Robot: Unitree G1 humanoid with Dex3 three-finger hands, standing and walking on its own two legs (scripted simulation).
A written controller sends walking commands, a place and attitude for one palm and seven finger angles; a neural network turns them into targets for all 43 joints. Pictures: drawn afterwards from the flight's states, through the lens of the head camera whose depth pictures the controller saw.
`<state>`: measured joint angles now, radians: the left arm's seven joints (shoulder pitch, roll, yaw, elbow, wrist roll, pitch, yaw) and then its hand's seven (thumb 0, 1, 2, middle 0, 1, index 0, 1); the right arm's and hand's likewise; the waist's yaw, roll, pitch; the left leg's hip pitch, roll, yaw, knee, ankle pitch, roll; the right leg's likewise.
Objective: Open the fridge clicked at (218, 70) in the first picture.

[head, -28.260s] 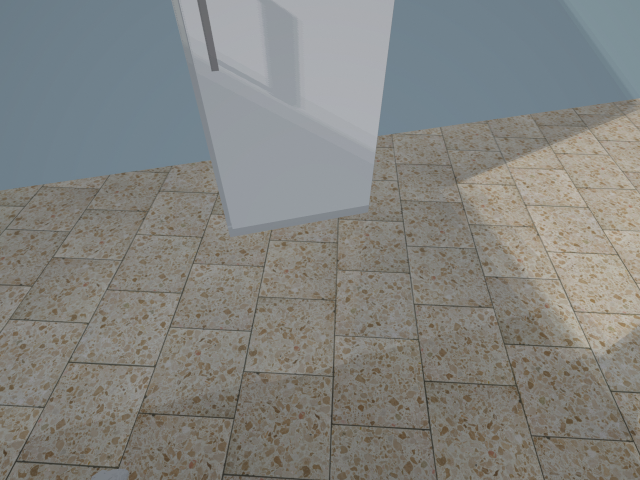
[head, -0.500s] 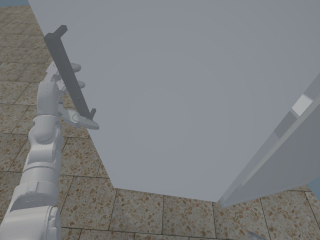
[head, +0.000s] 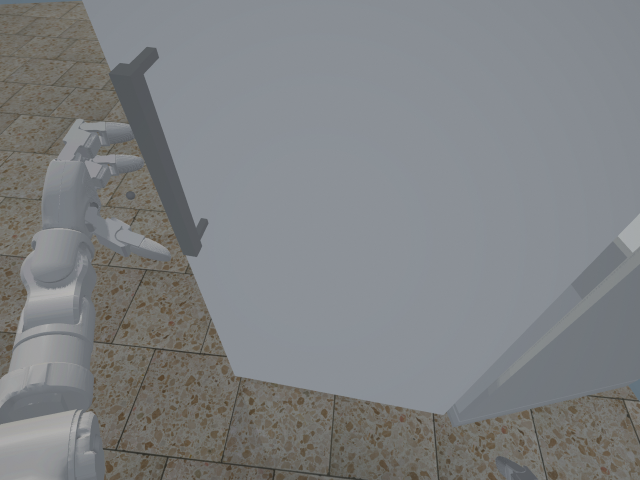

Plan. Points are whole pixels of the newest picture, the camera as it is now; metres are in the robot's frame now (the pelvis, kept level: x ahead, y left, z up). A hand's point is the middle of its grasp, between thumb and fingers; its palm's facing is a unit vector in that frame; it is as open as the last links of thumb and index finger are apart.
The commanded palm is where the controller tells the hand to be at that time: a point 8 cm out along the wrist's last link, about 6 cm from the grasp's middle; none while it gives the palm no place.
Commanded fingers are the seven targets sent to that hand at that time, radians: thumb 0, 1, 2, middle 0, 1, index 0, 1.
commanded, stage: slip the hand off the handle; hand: left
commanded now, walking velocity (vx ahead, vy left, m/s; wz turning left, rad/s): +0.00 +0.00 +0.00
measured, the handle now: (173, 169) +0.44 +0.21 +0.16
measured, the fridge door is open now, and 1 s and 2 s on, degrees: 68 68 68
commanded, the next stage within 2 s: draw the hand back to the body in 0.76 s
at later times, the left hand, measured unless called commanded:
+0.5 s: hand (88, 251) +0.32 +0.27 +0.15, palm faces +0.21 -0.96 -0.19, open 14.7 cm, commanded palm +0.28 +0.30 +0.15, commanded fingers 0.00 -0.55 0.20 -0.25 -1.15 -0.25 -1.15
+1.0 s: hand (76, 290) +0.27 +0.26 +0.15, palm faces +0.09 -1.00 -0.02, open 14.7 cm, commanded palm +0.23 +0.30 +0.16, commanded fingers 0.00 -0.55 0.20 -0.25 -1.15 -0.25 -1.15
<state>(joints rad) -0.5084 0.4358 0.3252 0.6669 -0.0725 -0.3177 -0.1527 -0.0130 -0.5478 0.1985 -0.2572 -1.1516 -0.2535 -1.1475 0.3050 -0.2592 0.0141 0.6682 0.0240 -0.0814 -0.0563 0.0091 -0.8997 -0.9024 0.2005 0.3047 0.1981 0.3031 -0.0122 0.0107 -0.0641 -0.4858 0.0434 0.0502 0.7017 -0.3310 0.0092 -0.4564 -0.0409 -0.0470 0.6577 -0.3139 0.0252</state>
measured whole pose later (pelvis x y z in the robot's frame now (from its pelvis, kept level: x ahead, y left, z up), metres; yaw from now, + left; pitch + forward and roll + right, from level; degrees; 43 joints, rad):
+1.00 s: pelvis -0.01 -0.02 +0.01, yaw +2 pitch +0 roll -1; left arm -0.11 0.40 0.38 0.27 -0.35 -0.04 -0.41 -0.01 -0.55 0.20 -0.25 -1.15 -0.25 -1.15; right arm 0.25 -0.27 0.08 0.65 0.07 -0.21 -0.14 0.01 -0.90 -0.90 0.20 0.30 0.20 0.30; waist 0.06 0.05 -0.05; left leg -0.35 0.05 0.01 0.65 -0.30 -0.01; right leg -0.31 -0.03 -0.08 0.61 -0.30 0.01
